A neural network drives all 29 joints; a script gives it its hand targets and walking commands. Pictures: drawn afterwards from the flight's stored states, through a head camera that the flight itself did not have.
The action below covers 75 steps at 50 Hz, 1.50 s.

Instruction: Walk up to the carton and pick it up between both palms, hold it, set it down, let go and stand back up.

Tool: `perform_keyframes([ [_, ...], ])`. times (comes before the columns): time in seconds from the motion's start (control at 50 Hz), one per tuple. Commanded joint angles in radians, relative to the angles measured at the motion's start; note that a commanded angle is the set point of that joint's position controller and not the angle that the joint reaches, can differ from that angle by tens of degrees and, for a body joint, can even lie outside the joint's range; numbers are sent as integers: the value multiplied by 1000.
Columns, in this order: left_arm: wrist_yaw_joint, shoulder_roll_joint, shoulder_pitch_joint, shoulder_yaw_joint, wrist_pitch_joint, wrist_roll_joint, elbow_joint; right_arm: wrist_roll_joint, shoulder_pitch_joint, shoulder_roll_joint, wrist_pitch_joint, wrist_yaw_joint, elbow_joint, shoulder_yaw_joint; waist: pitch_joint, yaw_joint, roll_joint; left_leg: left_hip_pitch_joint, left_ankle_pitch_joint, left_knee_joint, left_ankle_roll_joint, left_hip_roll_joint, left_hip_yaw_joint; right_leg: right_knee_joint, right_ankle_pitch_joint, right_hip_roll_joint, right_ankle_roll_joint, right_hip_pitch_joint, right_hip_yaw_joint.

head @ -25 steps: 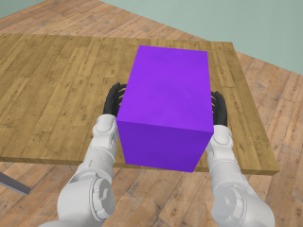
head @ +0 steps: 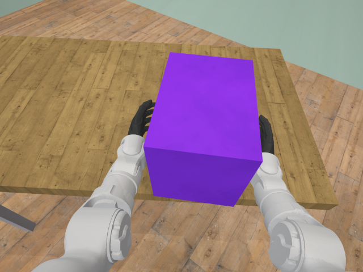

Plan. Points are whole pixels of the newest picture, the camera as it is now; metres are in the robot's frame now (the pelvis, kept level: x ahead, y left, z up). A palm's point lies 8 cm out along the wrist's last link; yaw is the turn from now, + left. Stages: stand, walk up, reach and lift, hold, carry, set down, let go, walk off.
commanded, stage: set down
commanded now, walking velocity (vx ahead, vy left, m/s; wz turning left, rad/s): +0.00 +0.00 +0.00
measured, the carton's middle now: (201, 129) +0.45 -0.01 +0.03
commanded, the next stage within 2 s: none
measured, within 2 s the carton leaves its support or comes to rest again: neither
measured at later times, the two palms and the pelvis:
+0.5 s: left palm (129, 151) +0.38 +0.16 +0.04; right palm (267, 159) +0.37 -0.15 +0.04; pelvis -0.03 +0.00 +0.00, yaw +0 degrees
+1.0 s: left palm (114, 175) +0.32 +0.18 +0.04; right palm (279, 184) +0.30 -0.16 +0.05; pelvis -0.06 +0.00 -0.01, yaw +0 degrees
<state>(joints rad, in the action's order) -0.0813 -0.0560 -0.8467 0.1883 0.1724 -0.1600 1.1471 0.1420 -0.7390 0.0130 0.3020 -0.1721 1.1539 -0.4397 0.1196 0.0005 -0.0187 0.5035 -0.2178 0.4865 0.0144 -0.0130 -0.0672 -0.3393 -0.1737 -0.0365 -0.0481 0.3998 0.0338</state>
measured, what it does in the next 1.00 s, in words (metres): shifts its weight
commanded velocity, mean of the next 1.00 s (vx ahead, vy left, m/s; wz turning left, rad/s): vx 0.00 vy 0.00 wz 0.00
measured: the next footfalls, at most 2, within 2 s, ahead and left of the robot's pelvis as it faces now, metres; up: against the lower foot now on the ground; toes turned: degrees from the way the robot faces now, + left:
none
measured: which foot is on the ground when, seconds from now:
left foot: down 0.00-1.00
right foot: down 0.00-1.00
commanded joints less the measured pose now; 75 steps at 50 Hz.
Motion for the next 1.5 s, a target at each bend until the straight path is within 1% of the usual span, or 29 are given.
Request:
perform_keyframes([
  [0.0, -18, -162, -627, -70, 85, 156, -95, -98, -609, -202, 54, 9, -109, 132, 774, -89, 102, -361, 695, 140, 113, -28, 122, -86, 430, 108, 37, -51, 54],
  [0.26, -9, -140, -374, -134, 43, 196, -246, -229, -360, -256, 81, -3, -112, 261, 737, -95, 127, -543, 879, 172, 151, -34, 94, -75, 492, 129, 34, -21, 65],
  [0.28, -10, -156, -472, -143, 45, 204, -201, -222, -465, -287, 67, -2, -63, 210, 684, -106, 168, -505, 779, 151, 147, -32, 95, -67, 367, 124, 39, 47, 72],
  [0.3, 0, -159, -348, -131, 47, 209, -285, -244, -344, -250, 82, -7, -174, 258, 749, -79, 129, -527, 816, 155, 140, -20, 113, -68, 467, 124, 28, -43, 60],
  [0.34, 12, -170, -370, -115, 40, 195, -282, -234, -354, -253, 76, -19, -161, 274, 740, -96, 106, -520, 798, 146, 131, -18, 107, -72, 498, 120, 23, -89, 50],
  [0.36, 10, -204, -363, -84, 44, 193, -339, -243, -356, -241, 75, -20, -223, 278, 787, -57, 119, -510, 779, 137, 132, -7, 122, -71, 465, 121, 17, -105, 52],
  [0.56, 24, -209, -259, -154, 52, 269, -514, -286, -230, -238, 20, -24, -331, 329, 688, -98, 97, -508, 563, 82, 118, 4, 101, -54, 357, 120, 24, -138, 52],
  [0.58, 26, -261, -458, -146, 48, 285, -367, -270, -424, -258, -21, -27, -317, 288, 663, -89, 90, -379, 404, 66, 95, 8, 111, -64, 224, 109, 34, -78, 43],
  [0.6, 30, -233, -290, -167, 46, 310, -420, -283, -260, -220, -20, -29, -357, 325, 618, -90, 70, -399, 390, 52, 87, 13, 116, -53, 280, 101, 33, -138, 41],
  [0.64, 39, -248, -309, -167, 36, 323, -398, -289, -305, -215, -49, -32, -401, 329, 620, -88, 37, -381, 324, 38, 73, 11, 116, -63, 237, 96, 27, -138, 37],
  [0.66, 36, -252, -370, -172, 38, 317, -417, -288, -340, -225, -63, -29, -365, 310, 600, -94, 89, -362, 233, 14, 76, 9, 112, -56, 155, 90, 32, -107, 29],
  [0.7, 36, -232, -199, -161, 26, 312, -477, -311, -191, -197, -56, -33, -415, 353, 596, -60, 64, -403, 274, 11, 77, 6, 111, -61, 222, 104, 32, -162, 35],
  [0.76, 41, -239, -299, -192, 26, 337, -410, -292, -257, -206, -88, -29, -400, 312, 558, -107, 74, -351, 157, -13, 66, 1, 96, -55, 104, 94, 44, -93, 37],
  [0.82, 52, -237, -161, -171, 3, 345, -436, -320, -166, -174, -93, -35, -487, 378, 524, -52, 29, -377, 172, -30, 54, 3, 105, -44, 144, 92, 33, -177, 28],
  [0.84, 61, -252, -280, -171, 3, 336, -371, -298, -256, -180, -108, -39, -421, 342, 490, -73, 47, -336, 90, -33, 47, 6, 100, -42, 50, 89, 32, -124, 32],
  [0.88, 47, -238, -191, -180, 8, 331, -519, -300, -177, -184, -94, -38, -474, 341, 559, -72, 86, -383, 145, -30, 64, 2, 95, -55, 113, 95, 40, -170, 35],
  [0.92, 65, -256, -150, -171, -5, 343, -485, -323, -149, -162, -107, -41, -540, 390, 484, -39, 32, -383, 154, -34, 50, 10, 106, -34, 98, 96, 35, -176, 24],
  [1.02, 49, -226, -74, -205, -15, 356, -633, -315, -50, -179, -123, -35, -578, 352, 506, -71, 73, -422, 99, -65, 59, -1, 87, -34, 79, 107, 44, -172, 41],
  [1.06, 66, -280, -146, -179, -23, 346, -574, -305, -115, -171, -146, -40, -600, 355, 448, -41, 68, -376, 67, -71, 45, 12, 97, -25, 17, 94, 45, -165, 26],
  [1.08, 66, -245, -7, -183, -46, 338, -654, -318, 26, -160, -143, -45, -616, 355, 418, -69, 55, -423, 101, -74, 54, 5, 84, -20, 83, 97, 48, -211, 24],
  [1.1, 60, -237, 24, -194, -57, 352, -722, -340, 13, -169, -149, -38, -696, 382, 461, -36, 54, -434, 159, -65, 48, 9, 91, -28, 118, 105, 52, -233, 30],
  [1.16, 71, -282, -42, -187, -74, 355, -764, -319, 4, -159, -176, -38, -742, 367, 460, -40, 77, -409, 79, -82, 37, 8, 88, -26, 26, 89, 47, -201, 24],
  [1.18, 66, -240, 214, -188, -84, 354, -899, -344, 224, -136, -163, -39, -852, 403, 456, -29, 42, -494, 205, -76, 41, 13, 87, -18, 159, 94, 49, -279, 21],
  [1.22, 81, -299, 11, -196, -107, 370, -786, -309, 53, -148, -214, -41, -809, 362, 365, -42, 74, -369, 39, -94, 30, 14, 92, -18, -16, 77, 50, -202, 8],
  [1.28, 67, -279, 308, -199, -135, 396, -1092, -349, 327, -147, -219, -28, -1017, 414, 402, -17, 36, -466, 134, -98, 29, 7, 88, -24, 109, 84, 51, -296, 5],
  [1.3, 82, -297, 212, -191, -150, 391, -899, -310, 251, -137, -245, -24, -918, 393, 307, -32, 29, -393, 18, -116, 17, 11, 91, -7, -13, 76, 52, -251, -2],
  [1.4, 67, -288, 410, -209, -181, 424, -1153, -317, 446, -131, -280, -13, -1086, 388, 278, -23, 47, -417, 5, -153, 16, -2, 83, -7, 6, 71, 57, -286, -7],
  [1.44, 76, -313, 291, -214, -210, 429, -1039, -301, 296, -117, -304, -13, -1106, 378, 222, -23, 26, -353, -89, -150, 6, 0, 84, -3, -88, 64, 57, -260, -11],
  [1.48, 77, -295, 467, -198, -216, 412, -1162, -311, 492, -95, -307, -14, -1136, 401, 209, 1, 40, -416, -32, -172, 9, -4, 90, 7, -17, 64, 58, -318, -22],
])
